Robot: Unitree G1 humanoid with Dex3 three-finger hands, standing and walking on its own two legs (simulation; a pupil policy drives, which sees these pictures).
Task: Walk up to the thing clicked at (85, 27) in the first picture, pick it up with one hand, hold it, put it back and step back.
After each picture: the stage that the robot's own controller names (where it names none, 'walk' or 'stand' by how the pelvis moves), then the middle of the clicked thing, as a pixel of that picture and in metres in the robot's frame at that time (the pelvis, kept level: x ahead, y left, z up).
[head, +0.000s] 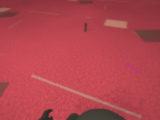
stand; (85, 27) +2.38 +0.18 -0.66
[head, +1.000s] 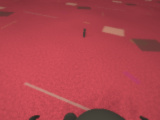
walk; (84, 33) +2.25 +0.18 -0.64
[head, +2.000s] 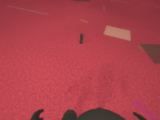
walk; (81, 38) +1.60 +0.18 -0.65
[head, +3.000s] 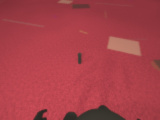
walk; (79, 58) +1.05 +0.17 -0.65
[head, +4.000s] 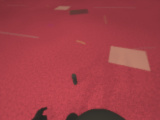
walk; (74, 79) +0.63 +0.24 -0.63
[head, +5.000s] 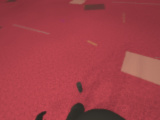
walk; (79, 87) +0.46 +0.19 -0.64
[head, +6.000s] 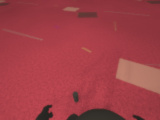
stand; (75, 97) +0.38 +0.17 -0.65
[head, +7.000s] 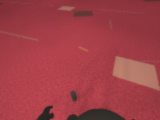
stand; (73, 96) +0.38 +0.19 -0.66
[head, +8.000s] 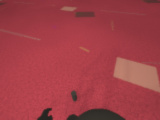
stand; (74, 96) +0.39 +0.19 -0.66
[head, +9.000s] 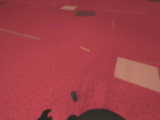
stand; (74, 96) +0.38 +0.19 -0.66
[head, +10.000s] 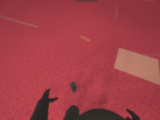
go down; (73, 87) +0.41 +0.18 -0.63
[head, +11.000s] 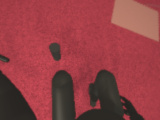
go down; (56, 53) +0.46 +0.23 -0.23
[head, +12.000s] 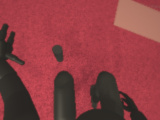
close in; (58, 54) +0.46 +0.22 -0.24
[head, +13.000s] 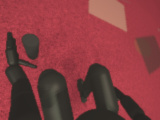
close; (32, 49) +0.45 +0.27 -0.16
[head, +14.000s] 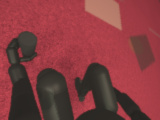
lift; (28, 48) +0.44 +0.27 -0.16
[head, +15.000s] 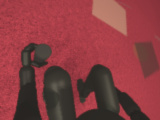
lift; (40, 56) +0.38 +0.24 -0.16
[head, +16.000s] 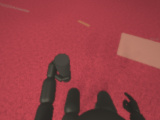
lift; (64, 70) +0.32 +0.17 +0.04
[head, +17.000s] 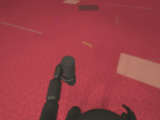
hold; (69, 73) +0.31 +0.15 +0.07
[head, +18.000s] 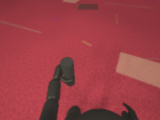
hold; (69, 73) +0.31 +0.15 +0.05
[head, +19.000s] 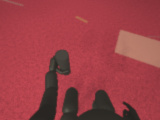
crouch; (64, 64) +0.38 +0.17 -0.01
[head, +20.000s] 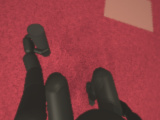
lower; (42, 44) +0.49 +0.24 -0.07
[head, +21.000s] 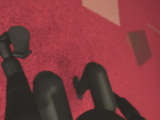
lower; (21, 46) +0.45 +0.28 -0.17
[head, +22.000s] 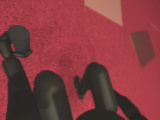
lower; (22, 45) +0.45 +0.29 -0.16
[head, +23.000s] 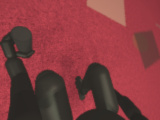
lower; (24, 46) +0.45 +0.28 -0.16
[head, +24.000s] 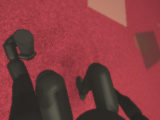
rest; (26, 48) +0.44 +0.28 -0.16
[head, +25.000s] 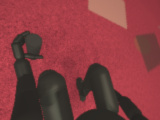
open; (33, 49) +0.44 +0.26 -0.17
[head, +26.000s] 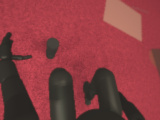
stand; (51, 50) +0.45 +0.23 -0.19
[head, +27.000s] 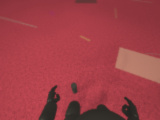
stand; (74, 88) +0.40 +0.15 -0.56
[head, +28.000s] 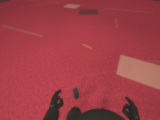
stand; (76, 93) +0.41 +0.16 -0.60
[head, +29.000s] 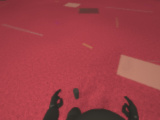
stand; (76, 93) +0.40 +0.15 -0.60
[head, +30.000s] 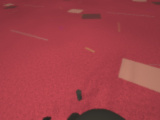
stand; (79, 95) +0.42 +0.15 -0.65
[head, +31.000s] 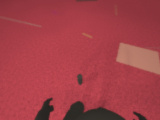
walk; (80, 79) +0.52 +0.13 -0.63
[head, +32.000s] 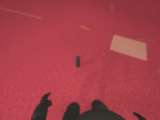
walk; (77, 61) +0.82 +0.15 -0.63
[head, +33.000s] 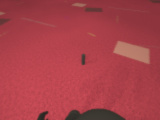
stand; (83, 59) +1.07 +0.15 -0.64
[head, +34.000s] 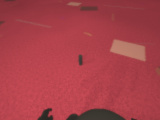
stand; (80, 60) +1.04 +0.19 -0.66
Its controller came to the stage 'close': yes
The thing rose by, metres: 0.69
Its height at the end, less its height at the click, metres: +0.00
